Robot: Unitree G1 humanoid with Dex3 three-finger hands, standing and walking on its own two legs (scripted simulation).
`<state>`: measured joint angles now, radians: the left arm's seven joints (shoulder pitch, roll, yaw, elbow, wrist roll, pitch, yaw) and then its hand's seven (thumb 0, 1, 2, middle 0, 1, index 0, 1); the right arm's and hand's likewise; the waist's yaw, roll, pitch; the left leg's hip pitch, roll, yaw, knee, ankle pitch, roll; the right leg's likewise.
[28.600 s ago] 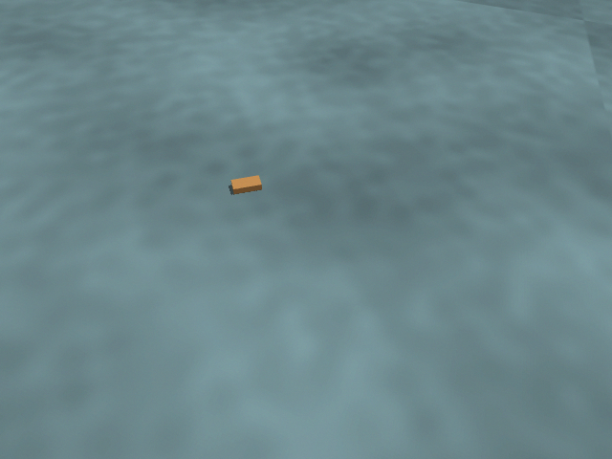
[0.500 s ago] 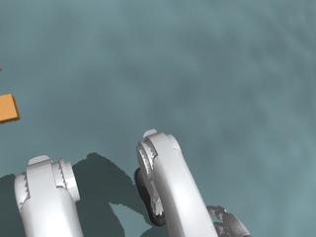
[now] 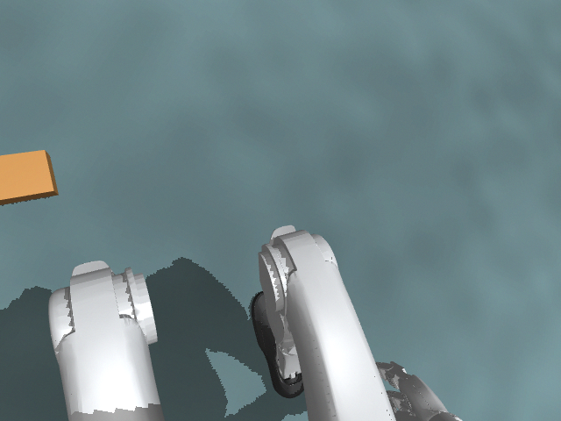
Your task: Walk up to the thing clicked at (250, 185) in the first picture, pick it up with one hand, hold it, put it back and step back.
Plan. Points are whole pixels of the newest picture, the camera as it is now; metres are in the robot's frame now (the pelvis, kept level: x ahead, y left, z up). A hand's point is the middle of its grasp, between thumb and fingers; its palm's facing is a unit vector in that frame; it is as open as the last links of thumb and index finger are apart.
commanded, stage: rest palm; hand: left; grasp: from above
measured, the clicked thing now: (2, 180) +0.47 +0.32 -0.31
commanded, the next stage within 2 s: close in 1.48 s
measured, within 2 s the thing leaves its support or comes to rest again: neither
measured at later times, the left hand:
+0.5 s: hand out of the picture +0.46 +0.31 -0.25, palm faces -0.43 -0.11 -0.90, open 14.2 cm
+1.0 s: hand out of the picture +0.45 +0.32 -0.26, palm faces -0.45 -0.14 -0.88, open 14.4 cm
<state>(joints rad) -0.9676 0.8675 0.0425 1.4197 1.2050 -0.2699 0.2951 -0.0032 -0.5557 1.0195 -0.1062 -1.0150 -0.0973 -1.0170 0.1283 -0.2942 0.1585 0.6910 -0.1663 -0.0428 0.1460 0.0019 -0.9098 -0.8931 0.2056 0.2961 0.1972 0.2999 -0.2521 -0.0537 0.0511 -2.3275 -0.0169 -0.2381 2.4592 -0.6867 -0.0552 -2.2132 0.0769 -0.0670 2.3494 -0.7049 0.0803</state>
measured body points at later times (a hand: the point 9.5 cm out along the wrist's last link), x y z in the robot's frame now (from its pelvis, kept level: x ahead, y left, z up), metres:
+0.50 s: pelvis +0.00 +0.01 -0.02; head +0.26 +0.12 +0.32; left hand +0.48 +0.31 -0.20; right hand +0.03 -0.25 -0.09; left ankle +0.07 +0.14 -0.29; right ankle +0.10 -0.13 -0.29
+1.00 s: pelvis +0.00 +0.01 -0.02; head +0.27 +0.13 +0.32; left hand +0.47 +0.32 -0.21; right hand +0.06 -0.25 -0.08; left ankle +0.07 +0.14 -0.29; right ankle +0.10 -0.13 -0.29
